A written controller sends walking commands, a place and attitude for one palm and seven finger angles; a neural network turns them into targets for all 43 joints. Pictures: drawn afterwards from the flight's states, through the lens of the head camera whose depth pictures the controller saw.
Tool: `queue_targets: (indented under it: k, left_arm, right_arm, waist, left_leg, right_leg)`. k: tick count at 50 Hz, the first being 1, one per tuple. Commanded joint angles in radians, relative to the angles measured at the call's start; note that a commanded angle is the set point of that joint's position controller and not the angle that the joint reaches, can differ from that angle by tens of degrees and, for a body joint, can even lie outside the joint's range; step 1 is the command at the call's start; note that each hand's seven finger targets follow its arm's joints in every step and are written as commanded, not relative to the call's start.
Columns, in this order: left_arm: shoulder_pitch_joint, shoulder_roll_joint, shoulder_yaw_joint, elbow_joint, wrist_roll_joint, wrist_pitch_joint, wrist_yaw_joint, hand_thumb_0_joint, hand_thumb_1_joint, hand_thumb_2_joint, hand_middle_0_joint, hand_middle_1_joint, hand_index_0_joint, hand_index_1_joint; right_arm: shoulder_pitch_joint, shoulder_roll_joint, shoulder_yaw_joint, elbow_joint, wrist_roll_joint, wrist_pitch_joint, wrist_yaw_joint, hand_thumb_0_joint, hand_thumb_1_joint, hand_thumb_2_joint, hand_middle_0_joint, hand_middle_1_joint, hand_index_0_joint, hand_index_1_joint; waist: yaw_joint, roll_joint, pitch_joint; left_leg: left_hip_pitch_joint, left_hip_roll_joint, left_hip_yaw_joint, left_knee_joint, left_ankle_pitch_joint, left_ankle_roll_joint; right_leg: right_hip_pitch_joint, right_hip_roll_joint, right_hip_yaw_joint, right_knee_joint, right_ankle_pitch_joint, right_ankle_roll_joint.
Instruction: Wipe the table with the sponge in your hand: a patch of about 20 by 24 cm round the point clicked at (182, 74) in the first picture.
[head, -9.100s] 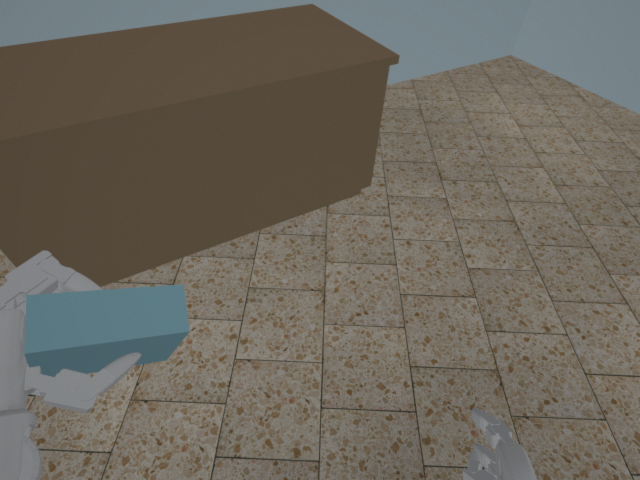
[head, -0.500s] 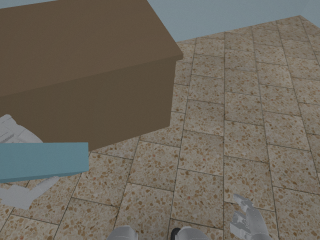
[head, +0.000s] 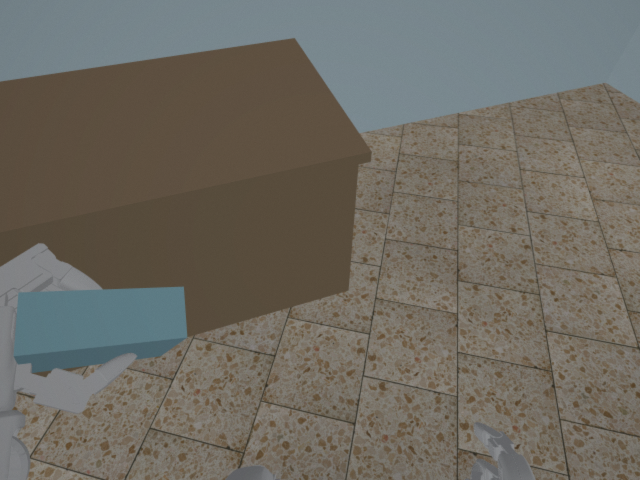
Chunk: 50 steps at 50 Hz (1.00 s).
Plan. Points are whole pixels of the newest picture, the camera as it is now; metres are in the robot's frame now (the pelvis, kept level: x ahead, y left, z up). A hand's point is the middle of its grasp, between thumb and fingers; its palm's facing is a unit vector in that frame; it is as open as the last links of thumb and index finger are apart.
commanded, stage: take the last steps up to it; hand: left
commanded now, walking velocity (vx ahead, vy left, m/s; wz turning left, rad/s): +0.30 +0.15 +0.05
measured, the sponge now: (126, 328) +0.23 +0.19 +0.15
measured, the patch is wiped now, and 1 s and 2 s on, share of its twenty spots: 0.00 0.00 0.00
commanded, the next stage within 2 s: none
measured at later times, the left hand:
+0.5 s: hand (68, 264) +0.29 +0.26 +0.17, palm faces +0.39 -0.78 -0.48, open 9.3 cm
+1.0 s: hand (57, 184) +0.39 +0.32 +0.18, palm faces +0.36 -0.80 -0.48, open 9.3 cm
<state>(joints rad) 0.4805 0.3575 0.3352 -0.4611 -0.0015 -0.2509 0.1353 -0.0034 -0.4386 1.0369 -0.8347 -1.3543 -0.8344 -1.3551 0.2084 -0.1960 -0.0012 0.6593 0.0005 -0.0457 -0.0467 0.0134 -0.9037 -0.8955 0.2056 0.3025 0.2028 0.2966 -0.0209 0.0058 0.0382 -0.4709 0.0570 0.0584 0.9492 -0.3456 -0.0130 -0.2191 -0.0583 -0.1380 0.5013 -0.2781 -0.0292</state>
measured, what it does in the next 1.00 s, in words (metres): walks ahead: left foot, then right foot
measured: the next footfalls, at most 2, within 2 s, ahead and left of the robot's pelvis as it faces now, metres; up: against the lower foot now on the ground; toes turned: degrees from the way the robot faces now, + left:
left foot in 0.16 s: +0.11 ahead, +0.17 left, +0.00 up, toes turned +8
right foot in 0.42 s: +0.13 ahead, -0.06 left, +0.00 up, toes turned -9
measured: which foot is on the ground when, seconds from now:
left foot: up 0.00-0.14, down 0.16-0.42, up 0.44-0.74, down 0.76-1.00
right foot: down 0.00-0.18, up 0.20-0.40, down 0.42-0.78, up 0.80-1.00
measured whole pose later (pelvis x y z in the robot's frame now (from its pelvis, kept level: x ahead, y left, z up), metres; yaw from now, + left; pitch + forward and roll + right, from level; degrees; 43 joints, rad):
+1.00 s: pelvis +0.17 +0.09 -0.01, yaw -1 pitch +1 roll +1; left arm 0.50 0.40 0.39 -0.56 -0.03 -0.24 0.15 0.00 -0.44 1.04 -0.84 -1.35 -0.84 -1.35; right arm 0.19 -0.14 0.01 0.60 0.02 -0.13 -0.04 0.01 -0.90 -0.90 0.20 0.30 0.20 0.30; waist -0.01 -0.01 0.06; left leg -0.30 0.05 0.17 0.53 -0.24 0.02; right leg -0.44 -0.08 -0.14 0.86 -0.43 0.03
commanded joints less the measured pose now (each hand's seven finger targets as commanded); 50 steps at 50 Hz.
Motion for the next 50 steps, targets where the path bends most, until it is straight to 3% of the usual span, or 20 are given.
queue_targets:
  k: [1,6,8,10,12,19,20,21,22,23,25,28,32,36,37,38,39,40,45,50]
  left_arm:
    - [0.005,0.189,0.171,-0.204,-0.021,-0.064,0.042,0.0,0.1,1.3,-1.2,-1.6,-1.2,-1.6]
    - [-0.089,0.173,0.128,-0.263,-0.018,-0.051,0.053,0.0,0.1,1.3,-1.2,-1.6,-1.2,-1.6]
    - [-0.129,0.17,0.124,-0.306,-0.022,-0.056,0.054,0.0,0.1,1.3,-1.2,-1.6,-1.2,-1.6]
    - [-0.09,0.222,0.149,-0.242,-0.016,-0.059,0.044,0.0,0.1,1.3,-1.2,-1.6,-1.2,-1.6]
    - [-0.101,0.19,0.13,-0.276,-0.019,-0.053,0.04,0.0,0.1,1.3,-1.2,-1.6,-1.2,-1.6]
    - [-0.039,0.179,0.149,-0.262,-0.024,-0.045,0.044,0.0,0.1,1.3,-1.2,-1.6,-1.2,-1.6]
    - [-0.036,0.193,0.158,-0.226,-0.013,-0.04,0.044,0.0,0.1,1.3,-1.2,-1.6,-1.2,-1.6]
    - [-0.059,0.226,0.18,-0.204,-0.018,-0.036,0.046,0.0,0.1,1.3,-1.2,-1.6,-1.2,-1.6]
    - [-0.096,0.234,0.199,-0.181,-0.04,-0.034,0.044,0.0,0.1,1.3,-1.2,-1.6,-1.2,-1.6]
    - [-0.105,0.217,0.188,-0.175,-0.042,-0.041,0.036,0.0,0.1,1.3,-1.2,-1.6,-1.2,-1.6]
    - [-0.102,0.21,0.189,-0.176,-0.035,-0.059,0.025,0.0,0.1,1.3,-1.2,-1.6,-1.2,-1.6]
    - [-0.044,0.176,0.156,-0.166,-0.019,-0.077,0.026,0.0,0.1,1.3,-1.2,-1.6,-1.2,-1.6]
    - [-0.028,0.188,0.157,-0.253,-0.016,-0.064,0.047,0.0,0.1,1.3,-1.2,-1.6,-1.2,-1.6]
    - [-0.083,0.199,0.158,-0.347,-0.013,-0.063,0.06,0.0,0.1,1.3,-1.2,-1.6,-1.2,-1.6]
    - [-0.087,0.203,0.167,-0.352,-0.015,-0.071,0.06,0.0,0.1,1.3,-1.2,-1.6,-1.2,-1.6]
    - [-0.083,0.196,0.17,-0.367,-0.019,-0.075,0.062,0.0,0.1,1.3,-1.2,-1.6,-1.2,-1.6]
    - [-0.093,0.205,0.167,-0.359,-0.012,-0.081,0.06,0.0,0.1,1.3,-1.2,-1.6,-1.2,-1.6]
    - [-0.041,0.258,0.202,-0.286,-0.019,-0.08,0.048,0.0,0.1,1.3,-1.2,-1.6,-1.2,-1.6]
    - [0.0,0.198,0.178,-0.371,-0.033,-0.072,0.033,0.0,0.1,1.3,-1.2,-1.6,-1.2,-1.6]
    - [0.004,0.185,0.169,-0.268,-0.037,-0.037,0.035,0.0,0.1,1.3,-1.2,-1.6,-1.2,-1.6]
  right_arm:
    - [-0.09,-0.075,-0.04,-0.193,-0.003,-0.049,-0.008,0.0,-0.9,-0.9,0.2,0.3,0.2,0.3]
    - [-0.06,-0.094,-0.059,-0.205,0.0,-0.07,-0.024,0.0,-0.9,-0.9,0.2,0.3,0.2,0.3]
    - [-0.039,-0.143,-0.078,-0.21,0.009,-0.08,-0.024,0.0,-0.9,-0.9,0.2,0.3,0.2,0.3]
    - [-0.053,-0.127,-0.072,-0.195,0.007,-0.097,-0.024,0.0,-0.9,-0.9,0.2,0.3,0.2,0.3]
    - [-0.07,-0.115,-0.069,-0.177,0.015,-0.106,-0.019,0.0,-0.9,-0.9,0.2,0.3,0.2,0.3]
    - [-0.076,-0.114,-0.052,-0.161,0.008,-0.122,-0.016,0.0,-0.9,-0.9,0.2,0.3,0.2,0.3]
    - [-0.069,-0.104,-0.051,-0.163,0.008,-0.108,-0.014,0.0,-0.9,-0.9,0.2,0.3,0.2,0.3]
    - [-0.086,-0.082,-0.045,-0.177,0.008,-0.095,-0.01,0.0,-0.9,-0.9,0.2,0.3,0.2,0.3]
    - [-0.102,-0.115,-0.059,-0.178,0.009,-0.095,-0.001,0.0,-0.9,-0.9,0.2,0.3,0.2,0.3]
    - [-0.099,-0.111,-0.059,-0.164,0.007,-0.091,0.004,0.0,-0.9,-0.9,0.2,0.3,0.2,0.3]
    - [-0.106,-0.091,-0.04,-0.145,0.007,-0.07,0.003,0.0,-0.9,-0.9,0.2,0.3,0.2,0.3]
    - [-0.099,-0.092,-0.039,-0.155,0.0,-0.055,0.002,0.0,-0.9,-0.9,0.2,0.3,0.2,0.3]
    - [-0.112,-0.075,-0.046,-0.201,-0.003,-0.069,0.0,0.0,-0.9,-0.9,0.2,0.3,0.2,0.3]
    - [-0.066,-0.097,-0.068,-0.212,0.0,-0.078,-0.014,0.0,-0.9,-0.9,0.2,0.3,0.2,0.3]
    - [-0.051,-0.115,-0.079,-0.213,0.005,-0.082,-0.02,0.0,-0.9,-0.9,0.2,0.3,0.2,0.3]
    - [-0.049,-0.143,-0.092,-0.215,0.009,-0.08,-0.016,0.0,-0.9,-0.9,0.2,0.3,0.2,0.3]
    - [-0.039,-0.138,-0.092,-0.232,0.014,-0.086,-0.006,0.0,-0.9,-0.9,0.2,0.3,0.2,0.3]
    - [-0.05,-0.134,-0.088,-0.205,0.009,-0.098,-0.013,0.0,-0.9,-0.9,0.2,0.3,0.2,0.3]
    - [-0.071,-0.114,-0.071,-0.179,0.02,-0.117,-0.002,0.0,-0.9,-0.9,0.2,0.3,0.2,0.3]
    - [-0.055,-0.117,-0.05,-0.173,0.014,-0.119,-0.019,0.0,-0.9,-0.9,0.2,0.3,0.2,0.3]
  waist:
    - [0.039,-0.164,-0.107]
    - [0.021,-0.086,-0.126]
    - [-0.001,0.201,-0.17]
    - [0.011,0.279,-0.16]
    - [0.011,0.202,-0.097]
    - [0.034,0.151,-0.133]
    - [0.033,-0.015,-0.13]
    - [0.029,-0.276,-0.111]
    - [0.043,-0.31,-0.082]
    - [0.025,-0.247,-0.05]
    - [0.025,-0.116,-0.069]
    - [0.021,-0.137,-0.097]
    - [0.055,-0.203,-0.14]
    - [0.02,-0.079,-0.183]
    - [0.004,0.049,-0.206]
    - [0.004,0.277,-0.242]
    - [0.011,0.298,-0.232]
    - [0.023,0.305,-0.239]
    - [0.027,0.234,-0.148]
    - [0.025,0.175,-0.162]
  left_leg:
    - [0.031,0.007,0.066,-0.252,0.035,0.011]
    - [0.304,-0.027,0.116,-0.527,0.096,0.03]
    - [0.517,0.181,-0.18,-0.583,0.253,0.137]
    - [0.467,0.326,-0.422,-0.661,0.156,0.268]
    - [0.382,0.289,-0.324,-0.65,0.112,0.278]
    - [0.107,0.142,-0.046,-0.475,-0.017,0.122]
    - [-0.001,0.073,0.019,-0.281,-0.094,0.082]
    - [-0.206,-0.038,0.077,-0.024,-0.185,0.03]
    - [-0.265,-0.02,-0.03,0.171,-0.168,0.006]
    - [-0.29,0.005,-0.09,0.262,-0.103,-0.005]
    - [-0.268,0.036,-0.087,0.248,-0.037,-0.015]
    - [-0.159,0.038,-0.015,0.021,0.022,-0.012]
    - [0.042,-0.027,0.126,-0.296,0.052,0.006]
    - [0.297,-0.042,0.144,-0.523,0.168,0.016]
    - [0.441,0.025,0.061,-0.544,0.21,0.054]
    - [0.585,0.213,-0.189,-0.546,0.42,0.141]
    - [0.576,0.305,-0.352,-0.587,0.536,0.217]
    - [0.524,0.342,-0.396,-0.608,0.381,0.263]
    - [0.302,0.222,-0.121,-0.626,0.321,0.21]
    - [0.222,0.189,-0.049,-0.564,0.199,0.145]
  right_leg:
    - [0.116,-0.26,0.197,-0.193,0.198,-0.113]
    - [0.037,-0.182,0.16,-0.045,0.039,-0.046]
    - [-0.201,-0.028,0.03,0.315,-0.082,0.033]
    - [-0.359,-0.016,0.086,0.617,-0.358,0.041]
    - [-0.382,-0.059,0.105,0.581,-0.281,0.051]
    - [0.091,-0.002,-0.017,0.012,-0.06,0.042]
    - [0.151,-0.119,0.174,-0.112,-0.119,-0.014]
    - [0.236,-0.342,0.576,-0.234,-0.116,-0.119]
    - [0.188,-0.441,0.721,-0.297,-0.154,-0.165]
    - [0.168,-0.435,0.688,-0.289,-0.12,-0.183]
    - [0.167,-0.356,0.433,-0.221,0.122,-0.15]
    - [0.166,-0.285,0.201,-0.159,0.442,-0.104]
    - [0.18,-0.255,0.157,-0.119,0.482,-0.091]
    - [0.105,-0.197,0.106,0.039,0.308,-0.039]
    - [-0.018,-0.149,0.076,0.207,0.258,-0.006]
    - [-0.223,-0.038,-0.004,0.431,-0.103,0.044]
    - [-0.329,0.017,0.034,0.624,-0.387,0.041]
    - [-0.375,-0.016,0.089,0.72,-0.384,0.039]
    - [-0.309,-0.056,0.035,0.53,-0.17,0.061]
    - [-0.052,0.013,-0.054,0.145,-0.096,0.064]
